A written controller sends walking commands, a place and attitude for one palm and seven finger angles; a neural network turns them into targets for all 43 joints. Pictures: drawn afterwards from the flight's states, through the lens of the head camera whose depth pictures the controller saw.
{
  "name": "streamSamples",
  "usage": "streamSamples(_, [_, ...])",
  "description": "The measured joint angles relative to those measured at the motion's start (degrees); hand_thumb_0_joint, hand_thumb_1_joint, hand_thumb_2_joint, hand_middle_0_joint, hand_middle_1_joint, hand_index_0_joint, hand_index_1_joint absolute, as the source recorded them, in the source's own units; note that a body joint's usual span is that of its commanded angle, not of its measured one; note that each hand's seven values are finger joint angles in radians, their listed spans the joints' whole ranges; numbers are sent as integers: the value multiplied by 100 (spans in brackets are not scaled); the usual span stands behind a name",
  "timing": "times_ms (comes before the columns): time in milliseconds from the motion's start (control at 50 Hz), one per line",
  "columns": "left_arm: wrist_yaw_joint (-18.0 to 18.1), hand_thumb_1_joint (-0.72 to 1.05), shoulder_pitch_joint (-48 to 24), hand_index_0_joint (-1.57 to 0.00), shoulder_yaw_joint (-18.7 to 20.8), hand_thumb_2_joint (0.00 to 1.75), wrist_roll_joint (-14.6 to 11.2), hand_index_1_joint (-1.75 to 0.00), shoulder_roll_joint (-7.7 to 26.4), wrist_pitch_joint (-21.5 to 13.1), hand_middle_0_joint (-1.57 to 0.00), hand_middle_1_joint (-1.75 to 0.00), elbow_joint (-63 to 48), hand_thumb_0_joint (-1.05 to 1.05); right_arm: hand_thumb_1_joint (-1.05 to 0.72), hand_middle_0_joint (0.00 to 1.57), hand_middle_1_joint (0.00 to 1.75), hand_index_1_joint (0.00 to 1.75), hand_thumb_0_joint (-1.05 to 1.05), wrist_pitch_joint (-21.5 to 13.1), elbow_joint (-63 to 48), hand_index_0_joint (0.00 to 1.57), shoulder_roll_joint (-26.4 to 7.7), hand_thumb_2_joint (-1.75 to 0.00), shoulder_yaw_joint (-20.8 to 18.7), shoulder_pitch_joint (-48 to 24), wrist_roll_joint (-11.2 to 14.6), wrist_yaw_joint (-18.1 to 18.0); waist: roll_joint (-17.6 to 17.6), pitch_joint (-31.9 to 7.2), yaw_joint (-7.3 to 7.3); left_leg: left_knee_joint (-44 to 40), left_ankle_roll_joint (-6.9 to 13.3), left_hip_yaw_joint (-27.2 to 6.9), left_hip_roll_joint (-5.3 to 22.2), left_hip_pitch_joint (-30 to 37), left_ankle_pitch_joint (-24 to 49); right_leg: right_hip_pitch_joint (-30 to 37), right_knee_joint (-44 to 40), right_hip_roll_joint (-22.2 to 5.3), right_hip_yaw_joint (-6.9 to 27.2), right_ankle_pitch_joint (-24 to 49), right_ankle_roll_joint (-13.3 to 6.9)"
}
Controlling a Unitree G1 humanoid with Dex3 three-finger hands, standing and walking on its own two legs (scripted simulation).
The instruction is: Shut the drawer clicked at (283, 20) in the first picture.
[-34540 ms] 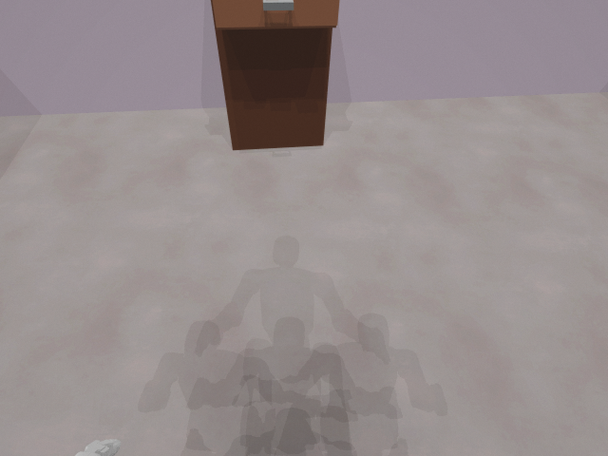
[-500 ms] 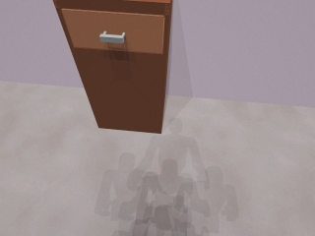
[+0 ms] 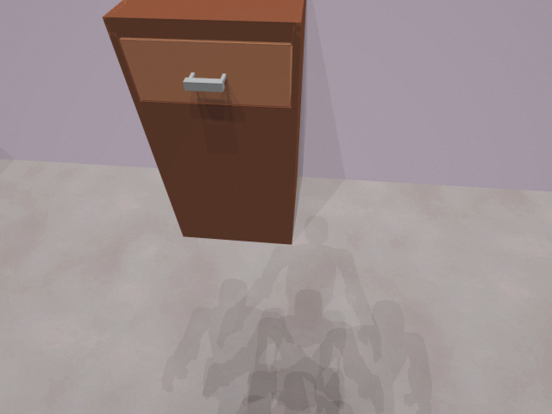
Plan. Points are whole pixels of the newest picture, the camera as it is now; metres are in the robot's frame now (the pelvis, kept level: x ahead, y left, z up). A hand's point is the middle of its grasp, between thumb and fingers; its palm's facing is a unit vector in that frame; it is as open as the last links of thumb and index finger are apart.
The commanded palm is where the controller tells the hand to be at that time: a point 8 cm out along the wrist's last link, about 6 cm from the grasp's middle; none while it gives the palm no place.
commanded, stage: let the arm hang, fingers relaxed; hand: left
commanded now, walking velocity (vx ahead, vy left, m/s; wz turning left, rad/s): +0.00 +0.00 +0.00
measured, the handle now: (206, 80) +0.92 +0.24 +0.02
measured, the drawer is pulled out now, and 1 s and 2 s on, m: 0.00 0.00 0.00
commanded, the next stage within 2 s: look to check the result in 0.28 s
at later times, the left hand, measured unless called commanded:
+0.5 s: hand out of the picture +0.10 +0.23 -0.15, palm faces -0.05 -0.94 -0.34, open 7.4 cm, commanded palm none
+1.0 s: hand out of the picture +0.11 +0.23 -0.15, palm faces -0.05 -0.94 -0.35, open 7.4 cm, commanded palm none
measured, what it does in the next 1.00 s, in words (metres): stands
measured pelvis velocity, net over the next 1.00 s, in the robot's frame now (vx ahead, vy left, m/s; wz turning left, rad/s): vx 0.03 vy -0.02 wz -0.02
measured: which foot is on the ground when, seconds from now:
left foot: down 0.00-1.00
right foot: down 0.00-1.00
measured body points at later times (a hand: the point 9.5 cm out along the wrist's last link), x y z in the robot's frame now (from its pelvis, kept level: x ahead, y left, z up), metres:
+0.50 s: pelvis +0.02 -0.01 +0.00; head +0.04 -0.02 +0.45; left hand +0.10 +0.28 -0.13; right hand +0.08 -0.30 -0.14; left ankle +0.03 +0.10 -0.75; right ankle +0.00 -0.11 -0.75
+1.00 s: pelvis +0.03 -0.02 +0.00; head +0.05 -0.03 +0.45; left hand +0.12 +0.27 -0.13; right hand +0.10 -0.31 -0.14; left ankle +0.03 +0.10 -0.75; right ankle +0.00 -0.11 -0.75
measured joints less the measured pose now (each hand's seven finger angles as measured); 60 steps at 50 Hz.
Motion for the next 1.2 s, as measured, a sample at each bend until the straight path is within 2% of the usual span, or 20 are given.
streamSamples(240, [-35, 91, -421, -20, -14, 90, 8, -31, 70, -70, -20, -30, -181, 0, -90, 20, 30, 30, 0, -69, -27, 20, -187, -90, 1, -205, -10, 23, -50, -33, -88, -171, -23, 26, 10, 113, 24, 91, -150, 15, 31, 23, -8])
streamSamples(480, [-32, 91, -344, -20, -16, 90, -6, -30, 200, -53, -20, -30, -82, 0, -90, 20, 30, 30, 1, -57, -20, 20, -327, -90, 10, -297, 8, 18, -65, 54, -66, -280, -72, 34, 55, 227, -7, 223, -316, 65, 44, 29, -44])
streamSamples(840, [-26, 91, -309, -20, -31, 90, -14, -30, 224, -55, -20, -30, -33, 0, -90, 20, 30, 30, 1, -41, -44, 20, -348, -90, 32, -431, 17, 15, -65, 66, -18, -353, -141, 16, 111, 340, -58, 360, -443, 127, 34, 1, -104])
streamSamples(1200, [-11, 91, -394, -20, -24, 90, -18, -30, 232, -74, -20, -30, -112, 0, -90, 20, 30, 30, 1, -41, -39, 21, -358, -90, 29, -374, 20, -2, -66, 52, -57, -378, -200, 42, 165, 419, -122, 423, -466, 181, 65, -53, -155])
